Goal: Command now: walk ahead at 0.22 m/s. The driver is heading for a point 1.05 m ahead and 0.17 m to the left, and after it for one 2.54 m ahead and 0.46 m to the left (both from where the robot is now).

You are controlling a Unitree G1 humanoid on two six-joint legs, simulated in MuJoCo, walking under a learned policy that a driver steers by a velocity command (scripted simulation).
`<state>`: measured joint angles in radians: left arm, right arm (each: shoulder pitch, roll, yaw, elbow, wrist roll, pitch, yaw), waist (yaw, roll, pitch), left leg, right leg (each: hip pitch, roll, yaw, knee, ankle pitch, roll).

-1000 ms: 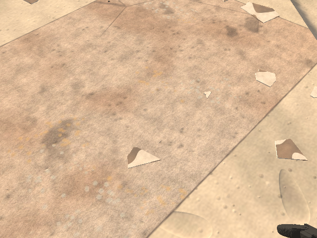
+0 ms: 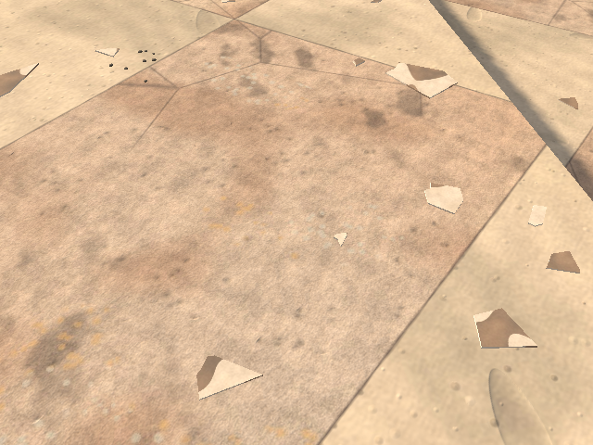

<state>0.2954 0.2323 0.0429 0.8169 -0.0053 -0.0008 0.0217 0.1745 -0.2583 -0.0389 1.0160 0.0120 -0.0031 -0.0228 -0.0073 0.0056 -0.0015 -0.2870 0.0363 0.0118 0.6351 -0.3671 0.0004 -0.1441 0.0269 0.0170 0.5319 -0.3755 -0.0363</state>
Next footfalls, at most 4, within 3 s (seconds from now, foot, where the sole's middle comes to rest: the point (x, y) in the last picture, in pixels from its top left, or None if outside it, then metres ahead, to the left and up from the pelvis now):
0.64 right None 0.46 -0.09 -0.77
1.10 left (252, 376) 0.71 0.14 -0.77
1.40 right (354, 404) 0.64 -0.10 -0.77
2.30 right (342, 262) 1.07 -0.10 -0.77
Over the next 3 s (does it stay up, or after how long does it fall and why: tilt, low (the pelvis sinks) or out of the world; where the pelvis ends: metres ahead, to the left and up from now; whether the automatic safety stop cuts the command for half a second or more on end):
stays up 1.03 0.04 0.01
